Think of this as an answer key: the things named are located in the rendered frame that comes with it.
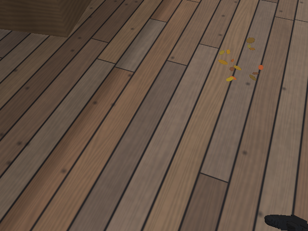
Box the right robot hand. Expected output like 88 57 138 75
264 215 308 231

